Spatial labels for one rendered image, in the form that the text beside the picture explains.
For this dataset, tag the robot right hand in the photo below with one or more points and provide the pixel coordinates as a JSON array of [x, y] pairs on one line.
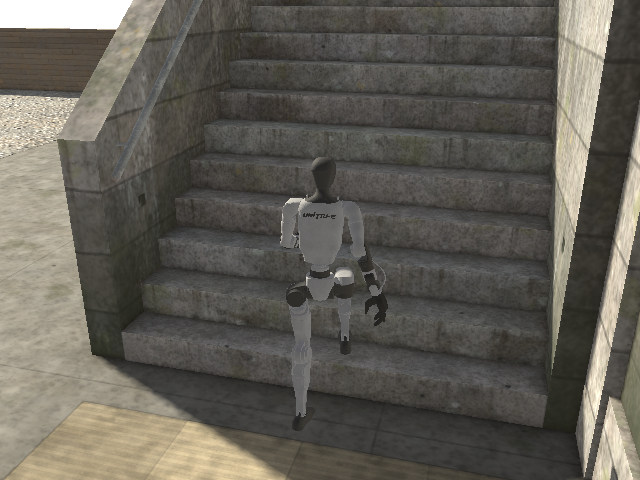
[[382, 305]]

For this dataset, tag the right robot shin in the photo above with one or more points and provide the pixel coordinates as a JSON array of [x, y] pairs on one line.
[[344, 311]]

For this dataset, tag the right robot upper arm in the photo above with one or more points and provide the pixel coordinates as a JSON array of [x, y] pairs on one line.
[[352, 211]]

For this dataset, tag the left robot forearm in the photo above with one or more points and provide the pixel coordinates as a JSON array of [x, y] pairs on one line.
[[296, 244]]

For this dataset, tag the left robot upper arm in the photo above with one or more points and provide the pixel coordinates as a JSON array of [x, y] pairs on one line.
[[290, 209]]

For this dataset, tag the right robot forearm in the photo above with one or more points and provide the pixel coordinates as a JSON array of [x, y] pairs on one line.
[[368, 272]]

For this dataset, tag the robot right foot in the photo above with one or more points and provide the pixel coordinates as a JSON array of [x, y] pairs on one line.
[[345, 346]]

